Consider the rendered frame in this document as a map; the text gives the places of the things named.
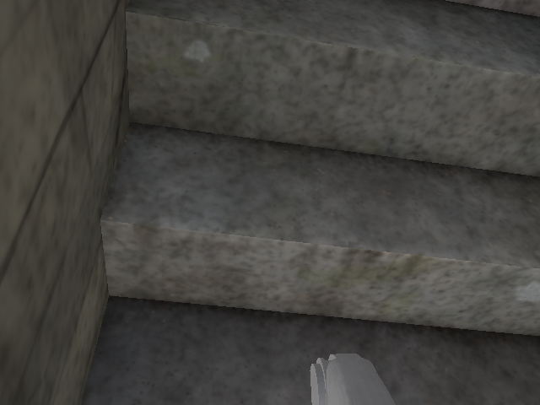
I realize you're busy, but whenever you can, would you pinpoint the right robot thigh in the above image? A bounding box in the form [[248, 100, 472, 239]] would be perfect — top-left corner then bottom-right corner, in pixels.
[[310, 354, 396, 405]]

